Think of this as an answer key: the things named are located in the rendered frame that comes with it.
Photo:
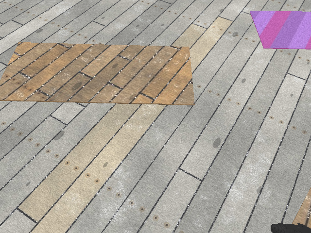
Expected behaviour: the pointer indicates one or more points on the robot right hand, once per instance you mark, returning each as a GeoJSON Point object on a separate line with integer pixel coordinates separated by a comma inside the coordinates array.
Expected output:
{"type": "Point", "coordinates": [289, 228]}

